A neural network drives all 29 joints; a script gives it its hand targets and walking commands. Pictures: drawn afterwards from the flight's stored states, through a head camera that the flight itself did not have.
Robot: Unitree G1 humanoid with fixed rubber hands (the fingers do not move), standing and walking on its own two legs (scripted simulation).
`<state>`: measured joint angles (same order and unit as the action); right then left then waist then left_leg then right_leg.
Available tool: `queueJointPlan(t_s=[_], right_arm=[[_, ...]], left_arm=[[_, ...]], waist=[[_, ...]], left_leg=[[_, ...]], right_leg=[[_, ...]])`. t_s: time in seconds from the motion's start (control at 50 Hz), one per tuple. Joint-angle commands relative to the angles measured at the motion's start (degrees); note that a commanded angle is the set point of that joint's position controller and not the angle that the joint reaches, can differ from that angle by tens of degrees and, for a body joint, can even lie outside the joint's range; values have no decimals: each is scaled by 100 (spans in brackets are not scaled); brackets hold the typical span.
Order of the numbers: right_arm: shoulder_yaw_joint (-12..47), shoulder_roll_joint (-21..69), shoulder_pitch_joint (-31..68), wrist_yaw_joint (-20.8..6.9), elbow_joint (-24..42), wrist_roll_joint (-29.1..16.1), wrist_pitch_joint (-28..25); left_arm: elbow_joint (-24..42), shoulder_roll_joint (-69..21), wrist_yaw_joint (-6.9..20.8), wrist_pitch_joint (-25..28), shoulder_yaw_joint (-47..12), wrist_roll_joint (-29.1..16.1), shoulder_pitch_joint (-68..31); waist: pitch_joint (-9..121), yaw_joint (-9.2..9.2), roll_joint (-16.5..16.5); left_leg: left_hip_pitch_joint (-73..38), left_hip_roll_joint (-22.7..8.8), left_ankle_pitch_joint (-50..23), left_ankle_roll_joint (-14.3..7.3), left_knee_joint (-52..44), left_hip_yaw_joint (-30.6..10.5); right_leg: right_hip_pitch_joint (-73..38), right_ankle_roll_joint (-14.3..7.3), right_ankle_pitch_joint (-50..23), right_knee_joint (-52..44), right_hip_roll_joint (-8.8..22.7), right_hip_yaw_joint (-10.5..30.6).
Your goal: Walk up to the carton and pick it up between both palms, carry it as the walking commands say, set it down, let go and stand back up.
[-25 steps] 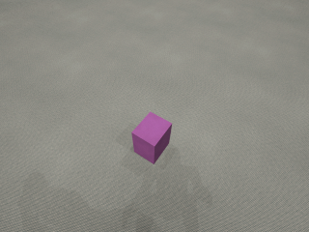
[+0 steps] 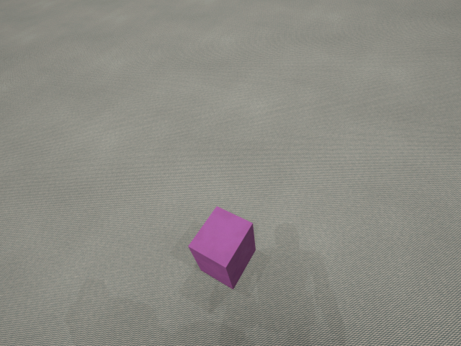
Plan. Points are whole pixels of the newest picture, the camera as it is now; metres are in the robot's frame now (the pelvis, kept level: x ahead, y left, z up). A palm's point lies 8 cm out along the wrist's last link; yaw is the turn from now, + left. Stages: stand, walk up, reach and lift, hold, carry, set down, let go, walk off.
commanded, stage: walk up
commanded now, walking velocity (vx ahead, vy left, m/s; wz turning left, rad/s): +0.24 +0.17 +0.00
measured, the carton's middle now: (225, 248) +0.58 +0.12 -0.65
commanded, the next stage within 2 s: none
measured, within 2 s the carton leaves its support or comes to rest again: neither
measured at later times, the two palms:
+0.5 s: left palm out of the picture +0.06 +0.28 -0.15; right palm out of the picture +0.11 -0.18 -0.12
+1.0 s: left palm out of the picture +0.06 +0.25 -0.14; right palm out of the picture +0.07 -0.18 -0.14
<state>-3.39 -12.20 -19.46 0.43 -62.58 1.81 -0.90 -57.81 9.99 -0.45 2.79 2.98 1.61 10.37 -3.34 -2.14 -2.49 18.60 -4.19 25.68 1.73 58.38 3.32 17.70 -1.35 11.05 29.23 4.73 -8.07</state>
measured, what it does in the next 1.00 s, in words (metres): steps on the spot: left foot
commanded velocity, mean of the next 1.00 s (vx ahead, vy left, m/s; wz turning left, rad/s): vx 0.03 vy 0.02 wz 0.01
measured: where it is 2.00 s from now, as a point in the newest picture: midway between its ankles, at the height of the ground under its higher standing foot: outside the picture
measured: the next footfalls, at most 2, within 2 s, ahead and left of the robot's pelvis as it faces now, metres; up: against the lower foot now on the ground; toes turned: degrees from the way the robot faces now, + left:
left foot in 0.32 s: +0.14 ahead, +0.16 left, +0.00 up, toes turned +5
left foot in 1.70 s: +0.14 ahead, +0.20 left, +0.00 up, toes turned +16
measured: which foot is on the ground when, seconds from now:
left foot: up 0.00-0.30, down 0.32-1.00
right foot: down 0.00-1.00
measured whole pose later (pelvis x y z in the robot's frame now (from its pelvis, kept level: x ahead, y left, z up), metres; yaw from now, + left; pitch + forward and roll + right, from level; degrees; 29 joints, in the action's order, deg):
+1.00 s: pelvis +0.08 +0.03 +0.01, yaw +0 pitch -1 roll +0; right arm -1.4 -8.2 -14.3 1.9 -67.0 0.6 -0.6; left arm -66.2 7.3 -2.3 0.9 1.3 0.6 17.0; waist -2.1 -0.4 -0.2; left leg 9.6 -1.7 8.7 0.3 19.6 4.6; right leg 6.6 0.2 12.7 20.5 1.0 -2.0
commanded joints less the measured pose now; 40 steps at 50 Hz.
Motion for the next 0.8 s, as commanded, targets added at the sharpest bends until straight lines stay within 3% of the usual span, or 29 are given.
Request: queueJointPlan(t_s=[0.0,0.04,0.1,0.12,0.14,0.16,0.2,0.22,0.26,0.3,0.32,0.34,0.36,0.4,0.46,0.5,0.56,0.78], right_arm=[[-40,-174,-595,-98,-2,15,143],[-18,-151,-427,-144,71,31,221],[-15,-173,173,-187,312,37,285],[-28,-188,220,-151,301,-44,323],[99,-22,309,-119,390,-104,241],[117,-57,448,-60,429,-130,221],[112,-193,555,24,432,-127,243],[103,-215,588,39,440,-123,252],[96,-192,506,59,425,-112,204],[29,-404,172,100,278,-103,89],[-21,-682,-15,111,219,-81,26],[-90,-852,413,90,397,-143,31],[-44,-731,629,79,441,-121,58],[57,-488,906,108,483,-105,64],[63,-397,875,122,372,-109,35],[70,-341,812,115,276,-102,37],[81,-287,651,106,133,-102,27],[135,-85,347,119,-225,-112,6]], left_arm=[[-21,810,-63,56,187,-7,612],[-64,767,-39,95,166,1,806],[-59,813,-54,94,120,15,998],[-10,631,-62,68,31,-11,736],[-103,465,-89,52,-54,-74,574],[-165,563,-94,49,-47,-59,728],[-270,722,-88,22,-35,-58,950],[-276,821,-92,-23,8,-54,962],[-292,862,-103,-150,48,-82,884],[-309,507,-96,-222,-50,-110,1075],[-313,217,-90,-250,-103,-117,1244],[-287,80,-150,-318,-151,-145,1383],[-333,240,-154,-397,-106,-160,1325],[-402,284,-125,-420,-90,-129,1316],[-474,298,-125,-358,-61,-104,1304],[-528,290,-136,-327,-75,-102,1264],[-601,282,-137,-289,-96,-105,1163],[-773,282,-178,-174,-134,-107,1042]], waist=[[181,107,1264],[320,153,1419],[171,269,1355],[173,107,1156],[251,140,1910],[395,219,1867],[509,296,1544],[448,277,1458],[346,124,1233],[323,36,620],[314,111,-269],[200,194,-1266],[39,185,-963],[-10,245,-685],[67,265,-671],[50,259,-493],[-33,252,-117],[10,177,355]], left_leg=[[885,-255,-692,34,456,-284],[904,-173,-1031,46,345,-159],[1215,-133,-1451,146,-93,-100],[670,-3,-1415,124,-660,-235],[287,111,-1408,95,-1267,-164],[189,243,-1230,151,-1496,25],[-38,202,-1141,163,-1935,80],[-119,171,-1146,169,-2191,75],[-564,196,-1608,131,-3075,179],[-1292,-225,-2109,19,-3773,-47],[-1379,-927,-2686,-57,-4123,-889],[-846,-1274,-2311,-490,-4681,-1461],[-653,-1151,-1647,-659,-4856,-1418],[-614,-851,-976,-632,-4859,-1140],[-576,-752,-849,-561,-4857,-1076],[-570,-691,-706,-495,-4843,-1029],[-599,-597,-864,-423,-4763,-967],[-1044,-298,-1803,-265,-4292,-516]], right_leg=[[-652,-319,-1578,-1469,1547,1504],[-626,-310,-1478,-1492,1410,1217],[-639,-376,-1269,-1656,1398,1142],[-514,-342,-2973,-1254,1116,788],[-510,-434,-3702,-1124,711,239],[-637,-530,-3833,-1098,671,180],[-707,-679,-3332,-1183,943,444],[-654,-677,-2808,-1204,1092,615],[-460,-525,-1565,-1152,1035,809],[-124,-215,-315,-877,730,810],[-6,-9,483,-271,308,589],[-33,186,1107,-185,-115,456],[-208,232,1161,-58,-131,585],[-324,216,655,-163,-194,663],[-669,188,216,-610,-192,698],[-752,175,152,-798,-135,745],[-791,173,67,-984,-65,810],[-682,117,-178,-1321,155,1100]])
